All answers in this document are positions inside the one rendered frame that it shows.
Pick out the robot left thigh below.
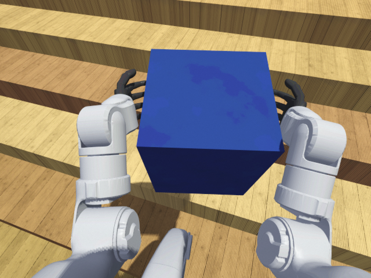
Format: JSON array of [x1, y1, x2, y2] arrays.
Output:
[[141, 228, 192, 278]]

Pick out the robot left upper arm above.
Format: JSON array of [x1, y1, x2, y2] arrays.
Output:
[[32, 206, 141, 278]]

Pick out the robot right forearm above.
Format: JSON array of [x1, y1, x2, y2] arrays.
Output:
[[274, 106, 347, 253]]

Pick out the carton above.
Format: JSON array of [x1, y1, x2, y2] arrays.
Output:
[[136, 49, 285, 195]]

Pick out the robot right hand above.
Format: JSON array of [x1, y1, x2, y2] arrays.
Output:
[[273, 79, 307, 124]]

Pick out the robot right upper arm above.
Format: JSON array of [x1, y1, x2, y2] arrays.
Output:
[[256, 216, 371, 278]]

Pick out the robot left forearm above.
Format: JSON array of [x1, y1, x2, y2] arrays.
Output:
[[71, 94, 139, 249]]

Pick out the robot left hand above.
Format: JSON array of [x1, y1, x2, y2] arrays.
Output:
[[114, 69, 146, 120]]

